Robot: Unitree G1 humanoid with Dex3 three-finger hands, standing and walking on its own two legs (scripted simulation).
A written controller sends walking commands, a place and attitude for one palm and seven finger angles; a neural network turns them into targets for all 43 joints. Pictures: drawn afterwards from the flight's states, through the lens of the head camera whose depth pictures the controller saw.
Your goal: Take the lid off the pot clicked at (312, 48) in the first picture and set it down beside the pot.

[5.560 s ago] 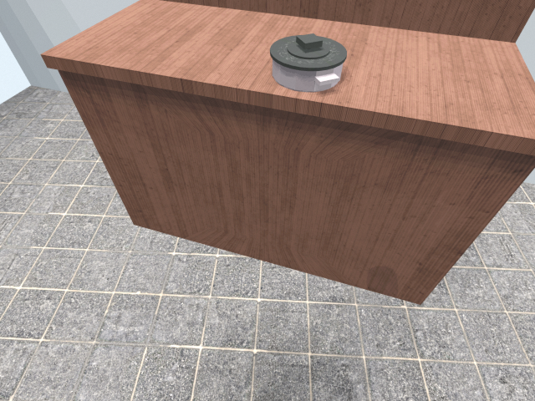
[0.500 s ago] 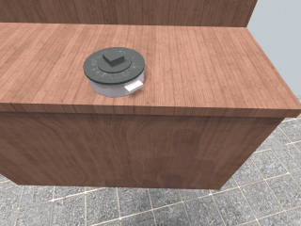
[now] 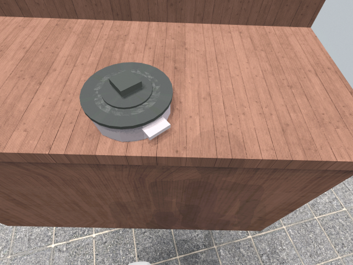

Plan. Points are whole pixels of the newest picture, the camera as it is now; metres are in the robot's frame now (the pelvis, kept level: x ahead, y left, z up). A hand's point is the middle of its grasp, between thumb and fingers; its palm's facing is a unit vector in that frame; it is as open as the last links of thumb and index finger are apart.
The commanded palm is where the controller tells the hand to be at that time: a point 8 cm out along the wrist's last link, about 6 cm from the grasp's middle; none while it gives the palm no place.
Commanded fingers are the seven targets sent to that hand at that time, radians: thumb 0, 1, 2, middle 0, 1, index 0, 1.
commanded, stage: come to a stop and stand still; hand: left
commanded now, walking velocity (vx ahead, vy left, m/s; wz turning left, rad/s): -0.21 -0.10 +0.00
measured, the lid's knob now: (125, 82) +0.43 +0.14 +0.17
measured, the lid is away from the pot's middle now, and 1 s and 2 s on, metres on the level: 0.00 0.00 0.00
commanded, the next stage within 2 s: look again from close up in 0.94 s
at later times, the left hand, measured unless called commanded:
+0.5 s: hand out of the picture +0.08 +0.17 -0.15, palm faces +0.02 -0.97 -0.25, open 7.4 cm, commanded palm none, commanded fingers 0.00 0.90 0.90 -0.20 -0.30 -0.20 -0.30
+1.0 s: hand out of the picture -0.01 +0.23 -0.15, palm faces +0.01 -0.96 -0.28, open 7.4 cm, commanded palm none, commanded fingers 0.00 0.90 0.90 -0.20 -0.30 -0.20 -0.30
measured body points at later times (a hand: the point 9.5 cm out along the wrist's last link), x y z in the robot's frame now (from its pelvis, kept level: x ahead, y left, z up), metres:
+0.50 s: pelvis +0.00 -0.02 +0.01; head +0.07 -0.02 +0.45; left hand +0.08 +0.22 -0.13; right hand +0.09 -0.27 -0.14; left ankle -0.01 +0.10 -0.70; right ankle +0.00 -0.14 -0.72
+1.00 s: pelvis +0.00 +0.02 +0.01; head +0.02 +0.01 +0.46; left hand -0.01 +0.28 -0.13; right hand +0.06 -0.21 -0.14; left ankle +0.00 +0.10 -0.72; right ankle +0.00 -0.14 -0.72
